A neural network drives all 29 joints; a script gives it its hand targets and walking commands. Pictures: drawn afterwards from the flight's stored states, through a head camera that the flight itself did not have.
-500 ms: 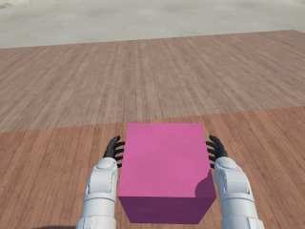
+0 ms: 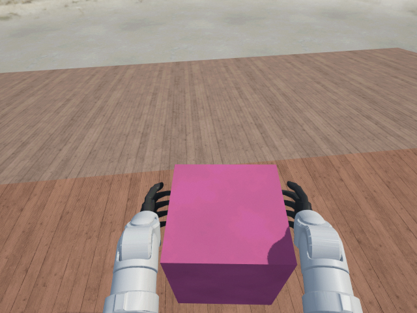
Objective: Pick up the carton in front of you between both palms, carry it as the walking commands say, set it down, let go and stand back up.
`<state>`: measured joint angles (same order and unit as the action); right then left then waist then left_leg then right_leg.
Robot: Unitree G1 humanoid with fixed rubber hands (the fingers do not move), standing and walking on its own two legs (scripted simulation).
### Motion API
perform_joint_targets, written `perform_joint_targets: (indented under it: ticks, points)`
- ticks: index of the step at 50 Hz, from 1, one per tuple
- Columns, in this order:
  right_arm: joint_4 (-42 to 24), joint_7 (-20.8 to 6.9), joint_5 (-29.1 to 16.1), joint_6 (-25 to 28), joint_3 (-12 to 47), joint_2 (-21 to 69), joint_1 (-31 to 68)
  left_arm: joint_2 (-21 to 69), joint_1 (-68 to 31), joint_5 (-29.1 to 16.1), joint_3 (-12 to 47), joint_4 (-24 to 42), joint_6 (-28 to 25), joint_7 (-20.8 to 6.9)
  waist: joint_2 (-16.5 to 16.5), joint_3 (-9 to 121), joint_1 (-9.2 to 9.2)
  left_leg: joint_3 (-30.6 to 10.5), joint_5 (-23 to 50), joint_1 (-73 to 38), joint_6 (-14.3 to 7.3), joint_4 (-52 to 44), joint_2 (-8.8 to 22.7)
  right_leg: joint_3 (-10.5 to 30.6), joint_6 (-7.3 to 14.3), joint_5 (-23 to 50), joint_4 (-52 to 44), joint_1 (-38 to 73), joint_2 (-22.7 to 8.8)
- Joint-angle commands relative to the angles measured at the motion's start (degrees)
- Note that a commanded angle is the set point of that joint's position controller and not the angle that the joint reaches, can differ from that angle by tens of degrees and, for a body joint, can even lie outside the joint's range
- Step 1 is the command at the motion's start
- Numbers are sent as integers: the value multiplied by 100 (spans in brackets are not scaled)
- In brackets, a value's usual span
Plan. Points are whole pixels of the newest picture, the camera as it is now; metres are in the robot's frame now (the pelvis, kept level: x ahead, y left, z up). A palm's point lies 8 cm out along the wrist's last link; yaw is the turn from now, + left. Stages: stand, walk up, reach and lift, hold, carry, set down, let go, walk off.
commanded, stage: hold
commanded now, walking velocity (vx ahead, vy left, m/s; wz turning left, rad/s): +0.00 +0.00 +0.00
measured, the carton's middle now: (224, 237) +0.29 +0.00 -0.03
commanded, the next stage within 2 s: carry in 0.38 s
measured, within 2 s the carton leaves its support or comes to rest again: neither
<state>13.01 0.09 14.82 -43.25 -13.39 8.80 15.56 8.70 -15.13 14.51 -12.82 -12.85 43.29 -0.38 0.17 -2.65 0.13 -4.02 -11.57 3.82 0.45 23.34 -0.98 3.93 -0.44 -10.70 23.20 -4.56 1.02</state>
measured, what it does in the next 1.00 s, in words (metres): walks ahead: right foot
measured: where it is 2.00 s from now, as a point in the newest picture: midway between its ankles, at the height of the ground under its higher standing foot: (210, 210)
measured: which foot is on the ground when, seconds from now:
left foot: down 0.00-0.82, up 0.84-1.00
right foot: down 0.00-0.64, up 0.66-0.76, down 0.78-1.00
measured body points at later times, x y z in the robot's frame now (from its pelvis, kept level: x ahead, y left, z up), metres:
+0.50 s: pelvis +0.02 +0.00 +0.00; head -0.02 +0.00 +0.45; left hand +0.32 +0.15 +0.04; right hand +0.32 -0.15 +0.04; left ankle +0.02 +0.13 -0.74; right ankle +0.03 -0.13 -0.74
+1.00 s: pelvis +0.22 +0.02 +0.00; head +0.23 +0.02 +0.45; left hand +0.49 +0.18 +0.06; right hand +0.51 -0.12 +0.07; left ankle +0.25 +0.12 -0.71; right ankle +0.10 -0.09 -0.74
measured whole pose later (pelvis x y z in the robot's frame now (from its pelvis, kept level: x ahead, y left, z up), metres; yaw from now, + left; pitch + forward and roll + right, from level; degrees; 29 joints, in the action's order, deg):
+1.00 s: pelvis +0.22 +0.02 +0.00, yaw +3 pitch +6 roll +1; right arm -20.1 6.1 4.1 -69.4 -7.1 7.5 7.8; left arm 7.5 -7.5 5.5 -4.8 20.4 69.8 5.7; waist -2.4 6.9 1.4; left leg 8.0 -21.0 30.2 -0.7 43.1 1.7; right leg -8.3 -0.2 -20.9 20.1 -5.2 -3.2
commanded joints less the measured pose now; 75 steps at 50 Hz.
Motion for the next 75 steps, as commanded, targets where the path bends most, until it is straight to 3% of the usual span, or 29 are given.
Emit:
perform_joint_targets:
  ticks: [1,18,19,22,26,30,32,33,34,35,37,39,40,41,42,43,45,47,50,53,54,55,56,57,60,62,67,73,75]
  points:
    - [-226,-1363,-1456,215,3317,5291,3227,5219,-3296,-1420,3258,272,-251,-1302,-4,1408,4,27,61,30,-66,-454,-373,-22,45,58,-381,309,369]
    - [-439,-1309,-1471,182,3334,5255,2777,5151,-2876,-1437,3284,503,-218,-1278,-10,1560,5,-5,840,-232,-37,-481,-404,8,19,852,-429,534,409]
    - [-481,-1295,-1526,140,3395,5178,2971,5137,-3052,-1471,3324,555,-160,-1285,21,1852,1,33,334,358,-100,5,661,-83,84,277,-8,-99,-681]
    - [-833,-1265,-1765,57,3660,5222,3111,5139,-3214,-1699,3560,895,-87,-1241,-59,1620,1,-191,-2727,1120,-173,-268,518,177,152,-2876,-335,-805,-578]
    - [-1401,-1154,-2147,-252,4182,5106,3164,5023,-3168,-2025,4032,1486,223,-1094,-221,2082,35,159,-1530,1194,-149,473,389,413,365,-2119,-246,-700,-820]
    - [-1858,-1064,-2579,-938,4512,4902,3163,4690,-3069,-2326,4352,1995,905,-919,-708,1922,35,535,-1528,1518,-162,670,271,916,648,-2604,-412,-939,-1188]
    - [-1935,-1024,-2741,-1298,4535,4748,3065,4570,-3074,-2500,4442,2193,1273,-873,-95,1783,-5,45,-1475,922,-291,142,659,185,446,-1823,445,-1598,-817]
    - [-1957,-983,-2795,-1455,4563,4735,2814,4620,-3047,-2650,4531,2327,1463,-865,880,1813,-70,-824,-1144,264,-543,-152,1210,-483,225,-1241,1557,-2316,-452]
    - [-2014,-930,-2814,-1586,4539,4699,2554,4658,-3013,-2828,4621,2477,1640,-869,1508,1781,-127,-1602,-164,-516,-881,-375,1654,-917,36,-1318,2146,-3252,-198]
    - [-2167,-865,-2797,-1711,4546,4686,2413,4718,-3030,-3005,4720,2608,1788,-892,1526,1610,-166,-1984,918,-898,-1160,-330,1924,-1092,-15,-1843,2007,-3832,-169]
    - [-2839,-762,-2875,-1949,4652,4709,2522,4893,-2956,-3288,4833,2799,1985,-947,924,1826,-191,-1556,1992,-1109,-1145,-70,1892,-1113,37,-1857,1296,-3552,-176]
    - [-3365,-741,-2996,-2148,4767,4843,2561,5060,-2669,-3376,4806,2991,2139,-966,640,2327,-42,-322,1322,-5,-643,466,1387,-1351,110,-752,73,-1301,-24]
    - [-3543,-770,-3078,-2245,4813,4931,2526,5102,-2483,-3328,4754,3069,2201,-944,238,2632,61,431,1141,1055,-364,1169,975,-860,257,-559,-298,330,-302]
    - [-3779,-828,-3209,-2356,4888,4929,2682,5027,-2208,-3183,4664,3107,2240,-895,-1110,2667,183,1095,589,2526,-62,2614,518,937,749,-356,-565,1486,-1448]
    - [-3856,-889,-3311,-2432,4972,4982,2736,4941,-2127,-3035,4595,3207,2276,-837,-1947,2382,186,1184,-1596,4220,2,3142,84,2126,1345,1419,-580,2467,-2348]
    - [-3786,-942,-3323,-2461,4981,4990,2580,4944,-2103,-2984,4616,3472,2342,-779,-1324,2148,229,866,-2136,4734,-105,3426,300,2159,1599,2539,-444,2585,-2512]
    - [-3641,-975,-3403,-2514,4930,5004,2361,5092,-2269,-3075,4727,3781,2438,-732,-465,2221,231,764,-2098,4810,-194,3200,527,1483,1280,2249,-454,2605,-2380]
    - [-3640,-953,-3415,-2537,4877,5025,2182,5027,-2444,-3197,4820,4058,2502,-736,-492,2122,191,953,-1381,4346,-150,2306,512,631,914,1968,-624,2222,-2019]
    - [-3756,-858,-3262,-2586,4787,4946,1995,4872,-2310,-3303,4870,4115,2596,-810,-902,2037,119,1444,-254,2877,-112,1133,191,-486,659,1987,-680,1132,-1590]
    - [-3693,-803,-3122,-2643,4669,4815,1830,4684,-2225,-3353,4852,4130,2694,-861,-624,2403,-28,2195,458,110,-213,412,-268,-1442,298,2682,643,-267,-1222]
    - [-3643,-797,-3086,-2662,4623,4744,1781,4584,-2229,-3336,4823,4109,2730,-875,-389,2705,-102,1823,77,-1033,-249,476,34,-1553,146,1987,1458,-977,-1070]
    - [-3596,-785,-3017,-2680,4563,4653,1760,4473,-2379,-3314,4809,4140,2786,-904,674,2827,-234,-620,-1468,-1517,-624,-510,1519,-1642,-131,538,3050,-1973,-601]
    - [-3486,-790,-2959,-2688,4531,4647,1932,4522,-2539,-3342,4828,4068,2841,-926,1534,2670,-166,-2880,-1178,-2024,-1339,-1196,2655,-1151,-149,-1638,4267,-3396,15]
    - [-3532,-791,-3042,-2713,4566,4759,1979,4592,-2473,-3322,4817,3872,2850,-954,1060,2603,-144,-2693,-688,-1819,-1508,-1055,2748,-524,59,-1651,4921,-3702,-443]
    - [-3657,-841,-3177,-2637,4772,5254,2256,4959,-2417,-3296,4800,3702,2745,-1011,32,2340,-133,-1113,737,-1011,-1079,-1001,2249,-405,196,-843,4479,-3655,-950]
    - [-3781,-887,-3294,-2585,4866,5389,2389,5205,-2342,-3243,4786,3664,2644,-984,282,2353,-127,-407,947,-831,-890,-1133,1991,-603,128,-587,3783,-3370,-864]
    - [-3946,-1021,-3485,-2576,4950,5161,2316,5140,-2082,-2959,4748,3767,2508,-779,606,2077,-112,566,1722,-1027,-849,-1188,1601,-1106,21,107,2189,-3453,-624]
    - [-3600,-1050,-3252,-2647,4792,4918,1756,4969,-1823,-2919,4758,3691,2627,-794,863,1506,-145,1199,2873,-991,-669,-1009,1384,-1713,183,976,697,-2711,-317]
    - [-3592,-1048,-3204,-2644,4795,4912,1758,4969,-1828,-2980,4781,3640,2636,-842,962,1651,-91,1455,3883,-1006,-532,-358,1377,-1935,281,902,510,-1922,-113]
